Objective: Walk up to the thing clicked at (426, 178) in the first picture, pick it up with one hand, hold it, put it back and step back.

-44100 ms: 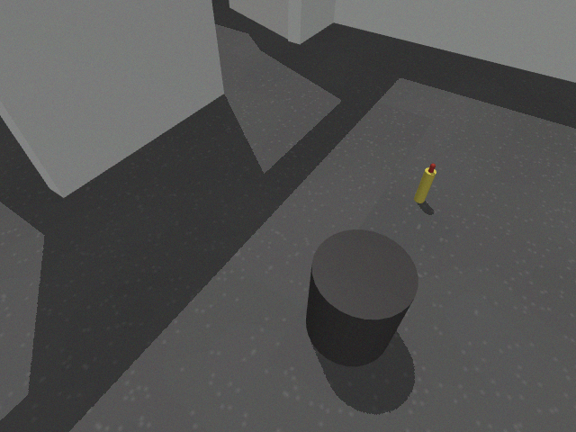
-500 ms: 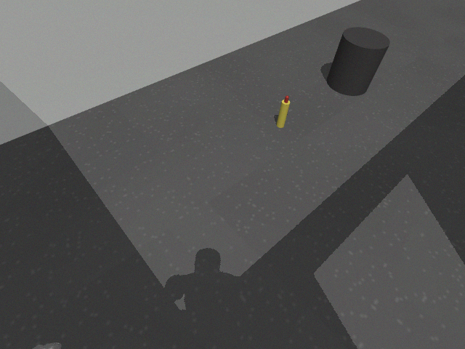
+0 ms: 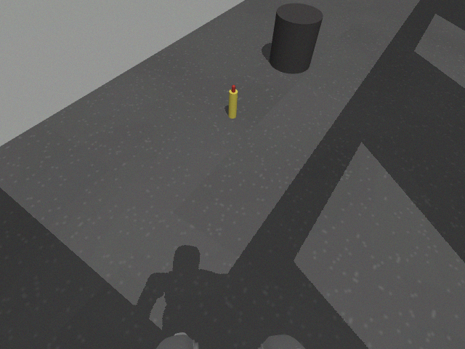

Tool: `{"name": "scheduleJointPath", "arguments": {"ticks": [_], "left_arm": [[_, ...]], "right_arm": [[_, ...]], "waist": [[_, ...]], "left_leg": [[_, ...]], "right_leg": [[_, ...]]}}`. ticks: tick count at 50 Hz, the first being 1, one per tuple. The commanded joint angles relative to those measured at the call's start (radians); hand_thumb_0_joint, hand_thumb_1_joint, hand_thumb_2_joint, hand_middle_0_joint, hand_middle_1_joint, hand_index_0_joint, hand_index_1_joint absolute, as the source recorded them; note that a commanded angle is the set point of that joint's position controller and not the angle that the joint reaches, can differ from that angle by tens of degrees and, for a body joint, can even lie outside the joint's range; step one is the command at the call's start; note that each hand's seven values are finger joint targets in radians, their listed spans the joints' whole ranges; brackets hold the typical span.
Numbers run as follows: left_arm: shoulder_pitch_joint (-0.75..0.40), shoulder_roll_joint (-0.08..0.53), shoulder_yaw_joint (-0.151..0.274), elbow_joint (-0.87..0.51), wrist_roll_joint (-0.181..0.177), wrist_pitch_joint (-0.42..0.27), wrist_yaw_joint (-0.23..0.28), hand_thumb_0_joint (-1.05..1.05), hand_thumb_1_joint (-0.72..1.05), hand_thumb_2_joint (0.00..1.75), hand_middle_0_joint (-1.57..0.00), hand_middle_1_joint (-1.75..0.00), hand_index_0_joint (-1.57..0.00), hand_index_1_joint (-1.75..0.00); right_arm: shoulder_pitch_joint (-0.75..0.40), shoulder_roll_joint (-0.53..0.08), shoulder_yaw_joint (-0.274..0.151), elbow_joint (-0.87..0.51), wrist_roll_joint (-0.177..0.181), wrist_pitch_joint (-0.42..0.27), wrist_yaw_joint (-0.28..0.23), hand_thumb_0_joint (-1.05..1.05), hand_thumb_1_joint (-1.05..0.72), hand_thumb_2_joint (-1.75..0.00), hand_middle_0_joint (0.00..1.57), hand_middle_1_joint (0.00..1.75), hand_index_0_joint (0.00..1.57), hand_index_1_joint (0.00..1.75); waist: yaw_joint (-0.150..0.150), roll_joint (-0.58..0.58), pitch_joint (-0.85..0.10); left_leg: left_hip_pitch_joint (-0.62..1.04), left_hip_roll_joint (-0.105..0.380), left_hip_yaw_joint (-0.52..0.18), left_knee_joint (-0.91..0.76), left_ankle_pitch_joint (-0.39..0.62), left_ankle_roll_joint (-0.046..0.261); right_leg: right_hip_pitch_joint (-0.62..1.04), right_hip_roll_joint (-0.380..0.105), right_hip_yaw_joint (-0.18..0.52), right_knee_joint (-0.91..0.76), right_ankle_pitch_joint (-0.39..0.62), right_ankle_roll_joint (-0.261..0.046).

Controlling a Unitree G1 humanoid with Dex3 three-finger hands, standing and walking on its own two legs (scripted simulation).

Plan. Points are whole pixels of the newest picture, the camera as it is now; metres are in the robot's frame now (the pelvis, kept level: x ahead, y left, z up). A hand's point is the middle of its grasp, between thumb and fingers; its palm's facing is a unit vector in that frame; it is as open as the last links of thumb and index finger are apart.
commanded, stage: walk up
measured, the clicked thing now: (233, 101) +1.47 -0.04 -0.63
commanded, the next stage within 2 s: stand in 1.78 s
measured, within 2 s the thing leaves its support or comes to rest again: neither
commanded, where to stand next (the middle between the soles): +0.07 +0.00 m, yaw -13 degrees
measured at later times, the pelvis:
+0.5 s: pelvis +0.02 +0.00 -0.01, yaw -10 degrees
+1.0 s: pelvis +0.01 -0.01 +0.01, yaw -13 degrees
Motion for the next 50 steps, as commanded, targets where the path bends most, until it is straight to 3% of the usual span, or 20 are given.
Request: {"name": "scheduleJointPath", "arguments": {"ticks": [1,7,10,11,12,13,14,17,22,25,26,27,28,29,30,31,33,38,43,50], "left_arm": [[0.078,0.207,0.074,-0.04,-0.005,-0.035,0.005,0.0,0.9,0.9,-0.2,-0.3,-0.2,-0.3],[0.043,0.152,0.068,-0.049,0.005,-0.036,-0.008,0.0,0.9,0.9,-0.2,-0.3,-0.2,-0.3],[0.06,0.175,0.091,-0.025,0.025,-0.039,0.002,0.0,0.9,0.9,-0.2,-0.3,-0.2,-0.3],[0.042,0.205,0.1,-0.036,0.033,-0.043,0.005,0.0,0.9,0.9,-0.2,-0.3,-0.2,-0.3],[0.024,0.267,0.114,-0.056,0.042,-0.047,0.011,0.0,0.9,0.9,-0.2,-0.3,-0.2,-0.3],[-0.037,0.3,0.107,-0.083,0.04,-0.051,0.014,0.0,0.9,0.9,-0.2,-0.3,-0.2,-0.3],[-0.055,0.314,0.105,-0.086,0.036,-0.045,0.016,0.0,0.9,0.9,-0.2,-0.3,-0.2,-0.3],[-0.097,0.243,0.083,-0.078,0.03,-0.043,0.019,0.0,0.9,0.9,-0.2,-0.3,-0.2,-0.3],[-0.092,0.216,0.076,-0.072,0.03,-0.034,0.017,0.0,0.9,0.9,-0.2,-0.3,-0.2,-0.3],[-0.148,0.186,0.062,-0.063,0.011,-0.021,0.012,0.0,0.9,0.9,-0.2,-0.3,-0.2,-0.3],[-0.156,0.14,0.048,-0.074,-0.001,-0.02,0.012,0.0,0.9,0.9,-0.2,-0.3,-0.2,-0.3],[-0.155,0.121,0.04,-0.064,-0.005,-0.02,0.013,0.0,0.9,0.9,-0.2,-0.3,-0.2,-0.3],[-0.168,0.172,0.057,-0.032,0.007,-0.021,0.02,0.0,0.9,0.9,-0.2,-0.3,-0.2,-0.3],[-0.13,0.181,0.054,-0.005,0.01,-0.03,0.017,0.0,0.9,0.9,-0.2,-0.3,-0.2,-0.3],[-0.126,0.178,0.049,0.01,0.01,-0.04,0.009,0.0,0.9,0.9,-0.2,-0.3,-0.2,-0.3],[-0.139,0.186,0.057,0.017,0.009,-0.047,0.0,0.0,0.9,0.9,-0.2,-0.3,-0.2,-0.3],[-0.194,0.183,0.053,0.017,0.004,-0.04,-0.005,0.0,0.9,0.9,-0.2,-0.3,-0.2,-0.3],[-0.183,0.149,0.031,0.081,0.002,-0.012,-0.012,0.0,0.9,0.9,-0.2,-0.3,-0.2,-0.3],[-0.224,0.167,0.033,0.111,0.013,-0.014,-0.022,0.0,0.9,0.9,-0.2,-0.3,-0.2,-0.3],[-0.285,0.173,0.028,0.136,0.021,-0.02,-0.019,0.0,0.9,0.9,-0.2,-0.3,-0.2,-0.3]], "right_arm": [[-0.021,-0.287,-0.079,-0.088,-0.004,-0.025,-0.036,0.0,-0.9,-0.9,0.2,0.3,0.2,0.3],[-0.027,-0.293,-0.071,-0.092,-0.003,-0.005,-0.028,0.0,-0.9,-0.9,0.2,0.3,0.2,0.3],[-0.062,-0.241,-0.049,-0.099,0.015,0.015,-0.026,0.0,-0.9,-0.9,0.2,0.3,0.2,0.3],[-0.045,-0.215,-0.04,-0.098,0.018,0.019,-0.028,0.0,-0.9,-0.9,0.2,0.3,0.2,0.3],[-0.033,-0.161,-0.024,-0.109,0.026,0.023,-0.028,0.0,-0.9,-0.9,0.2,0.3,0.2,0.3],[-0.072,-0.175,-0.024,-0.108,0.029,0.035,-0.039,0.0,-0.9,-0.9,0.2,0.3,0.2,0.3],[-0.099,-0.227,-0.046,-0.097,0.019,0.037,-0.053,0.0,-0.9,-0.9,0.2,0.3,0.2,0.3],[-0.063,-0.23,-0.046,-0.033,0.035,0.03,-0.045,0.0,-0.9,-0.9,0.2,0.3,0.2,0.3],[-0.069,-0.225,-0.029,0.003,0.024,0.009,-0.051,0.0,-0.9,-0.9,0.2,0.3,0.2,0.3],[0.003,-0.21,-0.028,0.056,0.011,-0.02,-0.054,0.0,-0.9,-0.9,0.2,0.3,0.2,0.3],[0.015,-0.25,-0.036,0.058,-0.006,-0.03,-0.06,0.0,-0.9,-0.9,0.2,0.3,0.2,0.3],[-0.064,-0.329,-0.046,0.046,-0.002,-0.033,-0.058,0.0,-0.9,-0.9,0.2,0.3,0.2,0.3],[-0.138,-0.352,-0.052,0.035,0.008,-0.031,-0.054,0.0,-0.9,-0.9,0.2,0.3,0.2,0.3],[-0.192,-0.304,-0.035,0.031,0.008,-0.033,-0.052,0.0,-0.9,-0.9,0.2,0.3,0.2,0.3],[-0.205,-0.265,-0.02,0.034,0.004,-0.031,-0.049,0.0,-0.9,-0.9,0.2,0.3,0.2,0.3],[-0.169,-0.241,-0.012,0.043,0.015,-0.031,-0.047,0.0,-0.9,-0.9,0.2,0.3,0.2,0.3],[-0.115,-0.248,-0.01,0.074,0.018,-0.036,-0.053,0.0,-0.9,-0.9,0.2,0.3,0.2,0.3],[-0.215,-0.258,-0.019,0.091,0.01,-0.025,-0.047,0.0,-0.9,-0.9,0.2,0.3,0.2,0.3],[-0.223,-0.238,-0.014,0.119,0.016,-0.011,-0.042,0.0,-0.9,-0.9,0.2,0.3,0.2,0.3],[-0.188,-0.198,-0.003,0.172,0.021,-0.002,-0.031,0.0,-0.9,-0.9,0.2,0.3,0.2,0.3]], "waist": [[0.017,0.142,-0.058],[-0.001,0.208,-0.161],[0.043,0.121,-0.173],[0.044,0.039,-0.168],[0.034,-0.177,-0.14],[0.026,-0.181,-0.091],[0.042,-0.182,-0.096],[0.007,-0.151,-0.118],[0.034,-0.194,-0.227],[-0.01,-0.147,-0.254],[-0.015,-0.033,-0.256],[0.003,0.118,-0.211],[0.013,0.166,-0.167],[0.06,0.134,-0.156],[0.067,0.092,-0.153],[0.045,0.056,-0.191],[0.017,0.084,-0.178],[0.048,0.133,-0.137],[0.032,0.021,-0.102],[0.001,-0.132,-0.137]], "left_leg": [[0.107,0.196,-0.25,-0.374,0.014,0.137],[0.157,0.224,-0.14,-0.208,0.256,0.188],[0.026,0.195,-0.086,-0.037,0.228,0.118],[-0.049,0.162,-0.059,0.05,0.117,0.077],[-0.174,0.052,-0.003,0.212,-0.051,0.018],[-0.19,-0.024,-0.04,0.296,-0.307,-0.005],[-0.124,0.01,-0.099,0.323,-0.36,-0.002],[-0.098,-0.004,-0.095,0.309,-0.233,0.006],[-0.036,-0.036,-0.066,0.112,-0.234,-0.008],[0.199,-0.041,-0.073,-0.185,0.019,0.002],[0.254,0.073,-0.24,-0.26,0.103,0.044],[0.224,0.234,-0.439,-0.292,0.129,0.134],[0.134,0.311,-0.481,-0.275,0.175,0.211],[0.081,0.277,-0.396,-0.221,0.225,0.192],[0.066,0.166,-0.24,-0.171,0.223,0.112],[0.092,0.075,-0.155,-0.142,0.217,0.048],[0.076,0.056,-0.136,-0.174,0.235,0.018],[0.102,0.132,-0.2,-0.315,-0.001,0.062],[0.101,0.068,-0.127,-0.308,-0.205,0.03],[0.26,-0.017,-0.06,-0.246,-0.084,0.007]], "right_leg": [[-0.125,-0.06,-0.019,0.022,0.062,-0.015],[0.006,-0.05,-0.131,-0.282,0.144,0.007],[0.165,-0.016,-0.126,-0.446,0.266,-0.019],[0.197,-0.054,-0.028,-0.491,0.262,-0.048],[0.2,-0.243,0.311,-0.603,0.321,-0.119],[0.09,-0.383,0.48,-0.659,0.372,-0.232],[0.03,-0.395,0.481,-0.62,0.451,-0.285],[0.064,-0.25,0.287,-0.543,0.548,-0.196],[0.174,-0.214,0.258,-0.481,0.563,-0.189],[0.063,-0.154,0.147,-0.343,0.583,-0.126],[-0.024,-0.112,0.102,-0.256,0.515,-0.072],[-0.103,-0.023,0.002,-0.225,0.306,-0.015],[-0.041,-0.05,-0.026,-0.221,0.089,-0.005],[0.056,-0.081,0.006,-0.304,0.119,-0.011],[0.118,-0.084,0.03,-0.439,0.277,-0.027],[0.155,-0.095,0.085,-0.432,0.496,-0.057],[0.189,-0.114,0.066,-0.4,0.67,-0.061],[0.141,-0.064,0.005,-0.449,0.379,-0.03],[0.122,-0.093,0.1,-0.561,0.314,-0.054],[0.037,-0.148,0.238,-0.76,0.18,-0.064]]}}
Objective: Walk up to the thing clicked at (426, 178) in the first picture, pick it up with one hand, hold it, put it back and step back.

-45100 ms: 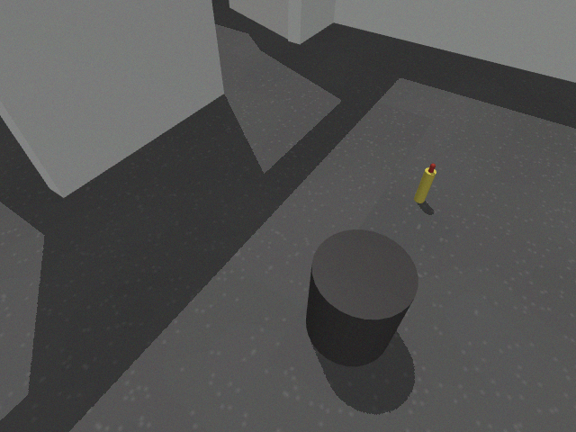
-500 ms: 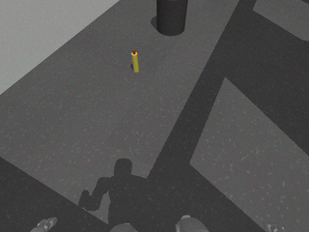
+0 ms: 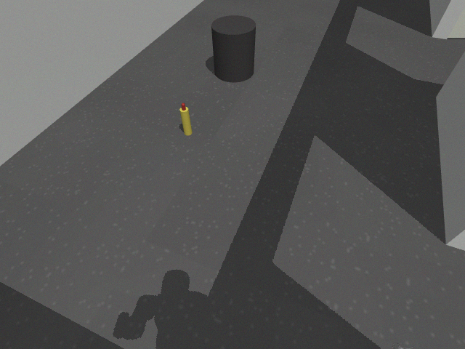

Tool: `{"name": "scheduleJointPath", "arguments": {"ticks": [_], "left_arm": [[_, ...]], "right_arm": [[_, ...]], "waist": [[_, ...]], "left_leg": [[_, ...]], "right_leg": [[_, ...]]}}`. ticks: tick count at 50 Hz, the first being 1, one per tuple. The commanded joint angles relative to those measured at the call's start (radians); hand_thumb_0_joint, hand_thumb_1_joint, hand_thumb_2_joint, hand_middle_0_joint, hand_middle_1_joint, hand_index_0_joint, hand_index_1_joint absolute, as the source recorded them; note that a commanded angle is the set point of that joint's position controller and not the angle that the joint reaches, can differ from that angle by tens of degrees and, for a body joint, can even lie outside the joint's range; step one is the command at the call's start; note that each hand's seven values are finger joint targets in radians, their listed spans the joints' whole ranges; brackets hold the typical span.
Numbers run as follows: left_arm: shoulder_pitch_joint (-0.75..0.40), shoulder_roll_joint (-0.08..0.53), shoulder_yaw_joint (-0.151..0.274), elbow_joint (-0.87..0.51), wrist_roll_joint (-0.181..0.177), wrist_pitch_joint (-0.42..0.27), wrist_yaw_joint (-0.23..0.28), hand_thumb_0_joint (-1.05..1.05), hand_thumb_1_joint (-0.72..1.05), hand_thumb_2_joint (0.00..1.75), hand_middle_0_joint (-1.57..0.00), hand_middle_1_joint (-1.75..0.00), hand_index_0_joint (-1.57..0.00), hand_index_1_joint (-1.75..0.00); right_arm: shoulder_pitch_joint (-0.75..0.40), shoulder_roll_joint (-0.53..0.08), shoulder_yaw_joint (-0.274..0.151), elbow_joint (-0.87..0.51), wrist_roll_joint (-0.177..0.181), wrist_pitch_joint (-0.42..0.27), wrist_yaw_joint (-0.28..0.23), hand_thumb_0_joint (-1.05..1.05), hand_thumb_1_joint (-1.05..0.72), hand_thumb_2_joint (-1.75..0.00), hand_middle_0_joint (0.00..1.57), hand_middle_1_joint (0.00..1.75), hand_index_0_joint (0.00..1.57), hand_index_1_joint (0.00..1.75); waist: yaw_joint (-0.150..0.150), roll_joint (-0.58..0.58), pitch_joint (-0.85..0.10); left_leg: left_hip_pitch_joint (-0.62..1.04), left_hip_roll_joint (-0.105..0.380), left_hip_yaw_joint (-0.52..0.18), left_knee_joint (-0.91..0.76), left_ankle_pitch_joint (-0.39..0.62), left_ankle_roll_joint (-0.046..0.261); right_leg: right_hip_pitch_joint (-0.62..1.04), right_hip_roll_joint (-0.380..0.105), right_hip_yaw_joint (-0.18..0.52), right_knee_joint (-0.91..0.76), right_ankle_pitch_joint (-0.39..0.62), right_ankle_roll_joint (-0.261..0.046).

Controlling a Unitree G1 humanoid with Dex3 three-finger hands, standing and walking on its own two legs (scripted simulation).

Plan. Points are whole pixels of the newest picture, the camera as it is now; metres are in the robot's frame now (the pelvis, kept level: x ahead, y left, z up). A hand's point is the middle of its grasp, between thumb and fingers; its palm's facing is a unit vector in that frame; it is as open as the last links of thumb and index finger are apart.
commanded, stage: walk up
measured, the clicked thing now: (185, 118) +1.43 +0.31 -0.65
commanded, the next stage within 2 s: stand in 0.78 s
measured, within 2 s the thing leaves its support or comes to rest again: neither
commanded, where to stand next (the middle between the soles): +0.06 +0.02 m, yaw +1 degrees
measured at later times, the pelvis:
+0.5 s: pelvis +0.02 +0.01 +0.01, yaw -2 degrees
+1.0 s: pelvis +0.03 +0.02 +0.02, yaw +0 degrees
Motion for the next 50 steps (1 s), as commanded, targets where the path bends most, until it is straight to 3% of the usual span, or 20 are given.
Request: {"name": "scheduleJointPath", "arguments": {"ticks": [1,3,6,10,14,17,20,23,29,35,38,39,40,42,44,50], "left_arm": [[-0.099,0.226,0.05,-0.063,0.005,-0.028,0.019,0.0,0.9,0.9,-0.2,-0.3,-0.2,-0.3],[-0.104,0.226,0.053,-0.058,0.003,-0.025,0.02,0.0,0.9,0.9,-0.2,-0.3,-0.2,-0.3],[-0.099,0.208,0.052,-0.051,-0.001,-0.025,0.02,0.0,0.9,0.9,-0.2,-0.3,-0.2,-0.3],[-0.093,0.203,0.055,-0.041,-0.003,-0.024,0.02,0.0,0.9,0.9,-0.2,-0.3,-0.2,-0.3],[-0.094,0.185,0.052,-0.033,-0.01,-0.021,0.02,0.0,0.9,0.9,-0.2,-0.3,-0.2,-0.3],[-0.078,0.179,0.05,-0.025,-0.012,-0.013,0.019,0.0,0.9,0.9,-0.2,-0.3,-0.2,-0.3],[-0.089,0.177,0.048,-0.023,-0.01,-0.008,0.019,0.0,0.9,0.9,-0.2,-0.3,-0.2,-0.3],[-0.085,0.178,0.047,-0.02,-0.007,-0.005,0.02,0.0,0.9,0.9,-0.2,-0.3,-0.2,-0.3],[-0.099,0.195,0.049,-0.025,0.001,-0.01,0.021,0.0,0.9,0.9,-0.2,-0.3,-0.2,-0.3],[-0.108,0.213,0.051,-0.041,0.006,-0.016,0.025,0.0,0.9,0.9,-0.2,-0.3,-0.2,-0.3],[-0.107,0.207,0.052,-0.041,0.004,-0.017,0.027,0.0,0.9,0.9,-0.2,-0.3,-0.2,-0.3],[-0.084,0.197,0.045,-0.014,-0.001,-0.024,0.026,0.0,0.9,0.9,-0.2,-0.3,-0.2,-0.3],[-0.084,0.197,0.044,-0.012,-0.001,-0.027,0.025,0.0,0.9,0.9,-0.2,-0.3,-0.2,-0.3],[-0.08,0.197,0.043,-0.005,-0.001,-0.03,0.026,0.0,0.9,0.9,-0.2,-0.3,-0.2,-0.3],[-0.091,0.193,0.04,-0.001,-0.002,-0.033,0.027,0.0,0.9,0.9,-0.2,-0.3,-0.2,-0.3],[-0.087,0.184,0.036,0.008,-0.005,-0.033,0.026,0.0,0.9,0.9,-0.2,-0.3,-0.2,-0.3]], "right_arm": [[-0.004,-0.175,-0.034,-0.025,-0.005,-0.023,-0.005,0.0,-0.9,-0.9,0.2,0.3,0.2,0.3],[-0.003,-0.176,-0.034,-0.014,-0.006,-0.024,-0.004,0.0,-0.9,-0.9,0.2,0.3,0.2,0.3],[-0.004,-0.188,-0.036,0.004,-0.007,-0.03,-0.007,0.0,-0.9,-0.9,0.2,0.3,0.2,0.3],[-0.025,-0.192,-0.035,0.01,-0.007,-0.034,-0.009,0.0,-0.9,-0.9,0.2,0.3,0.2,0.3],[-0.034,-0.209,-0.041,0.019,-0.012,-0.041,-0.014,0.0,-0.9,-0.9,0.2,0.3,0.2,0.3],[-0.065,-0.206,-0.044,0.009,-0.013,-0.039,-0.017,0.0,-0.9,-0.9,0.2,0.3,0.2,0.3],[-0.063,-0.202,-0.052,0.006,-0.015,-0.034,-0.018,0.0,-0.9,-0.9,0.2,0.3,0.2,0.3],[-0.071,-0.199,-0.06,0.001,-0.013,-0.028,-0.02,0.0,-0.9,-0.9,0.2,0.3,0.2,0.3],[-0.065,-0.191,-0.064,-0.008,-0.007,-0.018,-0.017,0.0,-0.9,-0.9,0.2,0.3,0.2,0.3],[-0.05,-0.171,-0.055,-0.008,-0.003,-0.014,-0.01,0.0,-0.9,-0.9,0.2,0.3,0.2,0.3],[-0.041,-0.173,-0.056,-0.002,-0.004,-0.016,-0.009,0.0,-0.9,-0.9,0.2,0.3,0.2,0.3],[-0.019,-0.158,-0.05,0.014,-0.013,-0.01,-0.01,0.0,-0.9,-0.9,0.2,0.3,0.2,0.3],[-0.033,-0.161,-0.05,0.016,-0.016,-0.011,-0.01,0.0,-0.9,-0.9,0.2,0.3,0.2,0.3],[-0.048,-0.163,-0.049,0.019,-0.017,-0.013,-0.012,0.0,-0.9,-0.9,0.2,0.3,0.2,0.3],[-0.047,-0.177,-0.05,0.023,-0.018,-0.016,-0.015,0.0,-0.9,-0.9,0.2,0.3,0.2,0.3],[-0.045,-0.176,-0.047,0.035,-0.02,-0.024,-0.016,0.0,-0.9,-0.9,0.2,0.3,0.2,0.3]], "waist": [[-0.02,-0.144,-0.091],[-0.013,-0.149,-0.101],[-0.011,-0.121,-0.153],[0.0,-0.087,-0.153],[0.002,-0.003,-0.137],[0.013,0.031,-0.114],[0.002,0.052,-0.1],[0.003,0.046,-0.097],[-0.007,-0.029,-0.106],[-0.018,-0.099,-0.134],[-0.02,-0.104,-0.155],[-0.027,-0.063,-0.199],[-0.021,-0.059,-0.185],[-0.013,-0.063,-0.176],[-0.015,-0.039,-0.166],[-0.004,0.004,-0.113]], "left_leg": [[0.086,0.008,-0.063,-0.099,-0.033,0.048],[0.087,0.008,-0.062,-0.119,-0.024,0.044],[0.117,0.028,-0.066,-0.159,0.035,0.042],[0.102,0.043,-0.063,-0.185,0.062,0.044],[0.095,0.1,-0.099,-0.26,0.152,0.055],[0.11,0.115,-0.084,-0.265,0.184,0.063],[0.119,0.113,-0.066,-0.271,0.203,0.058],[0.132,0.112,-0.055,-0.263,0.164,0.061],[0.135,0.078,-0.044,-0.231,0.096,0.06],[0.174,0.028,-0.036,-0.181,0.068,0.046],[0.186,0.036,-0.04,-0.183,0.114,0.046],[0.198,0.049,-0.061,-0.214,0.122,0.044],[0.188,0.053,-0.063,-0.226,0.138,0.042],[0.185,0.058,-0.069,-0.235,0.163,0.039],[0.189,0.071,-0.073,-0.249,0.223,0.039],[0.154,0.078,-0.081,-0.291,0.218,0.034]], "right_leg": [[-0.026,-0.137,0.236,-0.284,-0.12,-0.068],[0.001,-0.13,0.226,-0.292,-0.138,-0.061],[0.056,-0.126,0.193,-0.26,-0.016,-0.058],[0.095,-0.121,0.16,-0.218,0.114,-0.053],[0.115,-0.09,0.085,-0.133,0.258,-0.032],[0.109,-0.079,0.061,-0.134,0.252,-0.022],[0.109,-0.081,0.053,-0.138,0.268,-0.022],[0.107,-0.078,0.048,-0.143,0.263,-0.023],[0.107,-0.094,0.102,-0.162,0.288,-0.036],[0.079,-0.127,0.196,-0.238,0.225,-0.061],[0.095,-0.119,0.182,-0.228,0.257,-0.058],[0.149,-0.14,0.141,-0.243,0.234,-0.035],[0.155,-0.131,0.13,-0.236,0.241,-0.024],[0.164,-0.125,0.112,-0.235,0.256,-0.018],[0.173,-0.129,0.093,-0.221,0.334,-0.019],[0.177,-0.131,0.074,-0.235,0.311,-0.019]]}}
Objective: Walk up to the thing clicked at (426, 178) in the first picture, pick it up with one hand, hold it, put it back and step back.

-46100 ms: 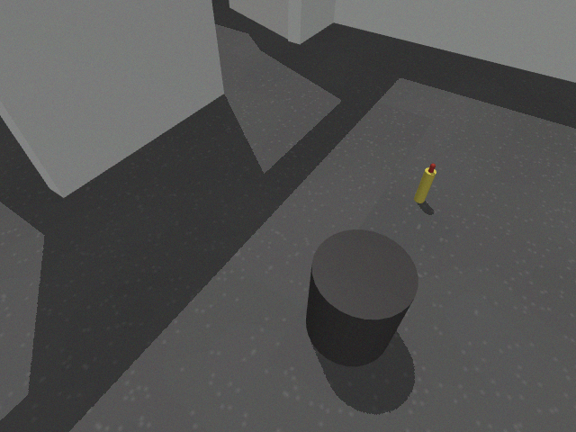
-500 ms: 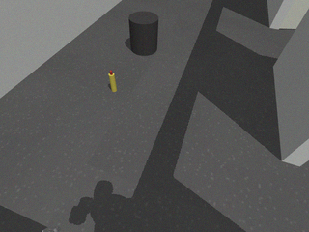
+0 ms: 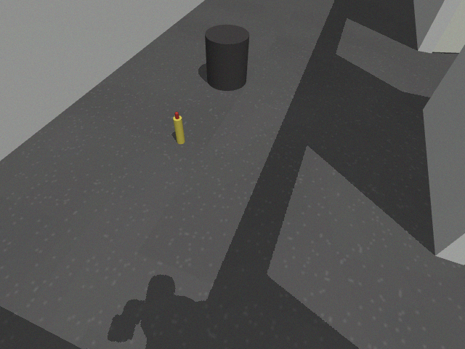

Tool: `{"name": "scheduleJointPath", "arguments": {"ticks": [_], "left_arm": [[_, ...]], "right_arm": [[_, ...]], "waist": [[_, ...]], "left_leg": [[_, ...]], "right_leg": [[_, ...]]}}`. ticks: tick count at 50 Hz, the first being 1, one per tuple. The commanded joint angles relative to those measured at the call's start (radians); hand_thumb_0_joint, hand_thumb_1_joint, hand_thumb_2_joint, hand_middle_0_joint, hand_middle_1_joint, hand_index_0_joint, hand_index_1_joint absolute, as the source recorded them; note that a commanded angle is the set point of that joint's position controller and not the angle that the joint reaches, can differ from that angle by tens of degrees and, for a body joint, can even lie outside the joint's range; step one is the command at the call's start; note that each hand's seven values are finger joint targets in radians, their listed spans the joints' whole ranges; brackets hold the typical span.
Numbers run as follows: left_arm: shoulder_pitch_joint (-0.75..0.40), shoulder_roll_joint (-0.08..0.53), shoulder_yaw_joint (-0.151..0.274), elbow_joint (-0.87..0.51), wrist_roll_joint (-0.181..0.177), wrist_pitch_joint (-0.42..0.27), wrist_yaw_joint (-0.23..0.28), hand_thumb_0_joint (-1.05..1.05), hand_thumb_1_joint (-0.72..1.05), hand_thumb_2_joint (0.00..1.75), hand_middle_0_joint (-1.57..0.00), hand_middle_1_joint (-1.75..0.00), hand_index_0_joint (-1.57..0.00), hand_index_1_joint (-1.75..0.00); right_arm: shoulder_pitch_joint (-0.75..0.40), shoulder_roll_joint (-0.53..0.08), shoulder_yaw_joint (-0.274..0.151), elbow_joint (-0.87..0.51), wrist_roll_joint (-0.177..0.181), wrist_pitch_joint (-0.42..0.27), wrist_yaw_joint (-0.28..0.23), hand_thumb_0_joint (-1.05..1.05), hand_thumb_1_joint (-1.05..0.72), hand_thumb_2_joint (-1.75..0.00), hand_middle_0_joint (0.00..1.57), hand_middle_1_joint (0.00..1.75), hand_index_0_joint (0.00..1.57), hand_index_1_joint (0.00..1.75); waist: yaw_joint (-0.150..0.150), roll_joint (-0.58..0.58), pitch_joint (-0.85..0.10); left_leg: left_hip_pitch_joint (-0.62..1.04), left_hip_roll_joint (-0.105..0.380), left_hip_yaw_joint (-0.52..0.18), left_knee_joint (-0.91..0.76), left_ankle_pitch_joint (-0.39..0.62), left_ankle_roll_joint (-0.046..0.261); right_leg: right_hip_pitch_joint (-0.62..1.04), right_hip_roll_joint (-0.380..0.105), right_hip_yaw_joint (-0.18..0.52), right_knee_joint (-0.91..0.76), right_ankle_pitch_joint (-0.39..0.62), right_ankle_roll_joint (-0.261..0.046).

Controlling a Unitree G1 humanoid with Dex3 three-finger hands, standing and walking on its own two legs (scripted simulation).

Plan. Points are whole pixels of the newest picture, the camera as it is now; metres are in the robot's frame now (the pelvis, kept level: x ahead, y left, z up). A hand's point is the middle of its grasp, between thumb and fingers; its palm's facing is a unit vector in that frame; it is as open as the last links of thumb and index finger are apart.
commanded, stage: stand
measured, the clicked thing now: (178, 127) +1.39 +0.30 -0.66
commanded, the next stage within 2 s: none
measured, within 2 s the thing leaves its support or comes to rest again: neither
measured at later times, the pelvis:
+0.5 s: pelvis +0.00 +0.01 +0.00, yaw +1 degrees
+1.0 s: pelvis -0.01 +0.00 +0.00, yaw +2 degrees
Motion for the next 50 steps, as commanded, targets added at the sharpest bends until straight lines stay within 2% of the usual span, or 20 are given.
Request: {"name": "scheduleJointPath", "arguments": {"ticks": [1,4,7,11,18,20,23,27,32,35,38,39,43,48,50], "left_arm": [[-0.044,0.21,0.044,-0.055,0.002,-0.026,0.016,0.0,0.9,0.9,-0.2,-0.3,-0.2,-0.3],[-0.037,0.203,0.044,-0.055,0.003,-0.027,0.017,0.0,0.9,0.9,-0.2,-0.3,-0.2,-0.3],[-0.037,0.206,0.042,-0.049,0.004,-0.026,0.017,0.0,0.9,0.9,-0.2,-0.3,-0.2,-0.3],[-0.025,0.201,0.041,-0.049,0.004,-0.026,0.017,0.0,0.9,0.9,-0.2,-0.3,-0.2,-0.3],[-0.022,0.208,0.04,-0.05,0.006,-0.023,0.02,0.0,0.9,0.9,-0.2,-0.3,-0.2,-0.3],[-0.009,0.209,0.039,-0.05,0.006,-0.024,0.019,0.0,0.9,0.9,-0.2,-0.3,-0.2,-0.3],[-0.017,0.213,0.039,-0.051,0.006,-0.025,0.022,0.0,0.9,0.9,-0.2,-0.3,-0.2,-0.3],[-0.015,0.221,0.037,-0.049,0.005,-0.028,0.022,0.0,0.9,0.9,-0.2,-0.3,-0.2,-0.3],[0.001,0.218,0.036,-0.049,0.005,-0.031,0.021,0.0,0.9,0.9,-0.2,-0.3,-0.2,-0.3],[-0.003,0.222,0.036,-0.05,0.005,-0.029,0.021,0.0,0.9,0.9,-0.2,-0.3,-0.2,-0.3],[-0.003,0.223,0.035,-0.051,0.004,-0.03,0.021,0.0,0.9,0.9,-0.2,-0.3,-0.2,-0.3],[0.002,0.223,0.036,-0.051,0.004,-0.028,0.02,0.0,0.9,0.9,-0.2,-0.3,-0.2,-0.3],[0.0,0.223,0.035,-0.054,0.006,-0.028,0.019,0.0,0.9,0.9,-0.2,-0.3,-0.2,-0.3],[0.004,0.228,0.035,-0.05,0.008,-0.028,0.019,0.0,0.9,0.9,-0.2,-0.3,-0.2,-0.3],[-0.001,0.233,0.037,-0.053,0.007,-0.027,0.018,0.0,0.9,0.9,-0.2,-0.3,-0.2,-0.3]], "right_arm": [[-0.052,-0.222,-0.036,-0.063,-0.006,-0.035,-0.015,0.0,-0.9,-0.9,0.2,0.3,0.2,0.3],[-0.046,-0.224,-0.038,-0.061,-0.004,-0.037,-0.017,0.0,-0.9,-0.9,0.2,0.3,0.2,0.3],[-0.05,-0.215,-0.036,-0.061,-0.002,-0.038,-0.018,0.0,-0.9,-0.9,0.2,0.3,0.2,0.3],[-0.042,-0.222,-0.038,-0.06,0.0,-0.038,-0.019,0.0,-0.9,-0.9,0.2,0.3,0.2,0.3],[-0.049,-0.219,-0.037,-0.067,0.0,-0.034,-0.02,0.0,-0.9,-0.9,0.2,0.3,0.2,0.3],[-0.041,-0.219,-0.037,-0.067,0.001,-0.034,-0.019,0.0,-0.9,-0.9,0.2,0.3,0.2,0.3],[-0.044,-0.215,-0.035,-0.066,0.002,-0.029,-0.018,0.0,-0.9,-0.9,0.2,0.3,0.2,0.3],[-0.042,-0.209,-0.033,-0.066,0.002,-0.028,-0.014,0.0,-0.9,-0.9,0.2,0.3,0.2,0.3],[-0.04,-0.215,-0.032,-0.062,0.004,-0.03,-0.013,0.0,-0.9,-0.9,0.2,0.3,0.2,0.3],[-0.035,-0.213,-0.031,-0.062,0.002,-0.028,-0.013,0.0,-0.9,-0.9,0.2,0.3,0.2,0.3],[-0.028,-0.212,-0.03,-0.058,0.001,-0.028,-0.012,0.0,-0.9,-0.9,0.2,0.3,0.2,0.3],[-0.032,-0.214,-0.03,-0.059,0.0,-0.027,-0.012,0.0,-0.9,-0.9,0.2,0.3,0.2,0.3],[-0.029,-0.217,-0.031,-0.057,0.0,-0.03,-0.014,0.0,-0.9,-0.9,0.2,0.3,0.2,0.3],[-0.026,-0.213,-0.033,-0.055,0.0,-0.027,-0.011,0.0,-0.9,-0.9,0.2,0.3,0.2,0.3],[-0.014,-0.211,-0.032,-0.052,0.0,-0.026,-0.01,0.0,-0.9,-0.9,0.2,0.3,0.2,0.3]], "waist": [[0.01,0.029,-0.093],[0.013,0.041,-0.112],[0.013,0.025,-0.08],[0.012,0.042,-0.101],[0.011,0.016,-0.081],[0.008,0.013,-0.09],[0.007,0.003,-0.074],[0.004,-0.005,-0.075],[0.009,0.009,-0.089],[0.007,0.0,-0.067],[0.009,0.012,-0.064],[0.011,0.014,-0.061],[0.011,0.018,-0.068],[0.012,-0.003,-0.049],[0.012,-0.007,-0.029]], "left_leg": [[0.011,0.103,-0.096,-0.081,0.172,0.028],[0.036,0.104,-0.092,-0.081,0.216,0.031],[0.018,0.1,-0.1,-0.095,0.175,0.028],[0.057,0.105,-0.094,-0.082,0.272,0.029],[0.043,0.1,-0.098,-0.087,0.236,0.03],[0.066,0.099,-0.096,-0.084,0.253,0.031],[0.039,0.095,-0.104,-0.091,0.181,0.033],[0.035,0.09,-0.106,-0.093,0.169,0.032],[0.053,0.096,-0.111,-0.082,0.203,0.034],[0.04,0.089,-0.111,-0.091,0.147,0.029],[0.019,0.089,-0.113,-0.091,0.148,0.03],[0.017,0.088,-0.112,-0.098,0.121,0.03],[0.027,0.093,-0.116,-0.094,0.134,0.03],[0.009,0.089,-0.121,-0.095,0.095,0.031],[-0.015,0.083,-0.12,-0.102,0.043,0.032]], "right_leg": [[0.058,-0.107,0.055,-0.038,0.268,-0.045],[0.069,-0.109,0.046,-0.034,0.303,-0.043],[0.06,-0.104,0.043,-0.045,0.263,-0.039],[0.066,-0.108,0.032,-0.033,0.322,-0.042],[0.069,-0.111,0.027,-0.045,0.297,-0.038],[0.057,-0.112,0.024,-0.045,0.305,-0.038],[0.062,-0.116,0.032,-0.062,0.265,-0.037],[0.062,-0.119,0.033,-0.069,0.255,-0.037],[0.072,-0.123,0.031,-0.068,0.286,-0.039],[0.052,-0.12,0.035,-0.082,0.232,-0.037],[0.069,-0.121,0.036,-0.084,0.226,-0.04],[0.058,-0.12,0.036,-0.091,0.203,-0.04],[0.057,-0.122,0.037,-0.087,0.216,-0.042],[0.052,-0.115,0.035,-0.097,0.158,-0.041],[0.048,-0.115,0.04,-0.106,0.107,-0.04]]}}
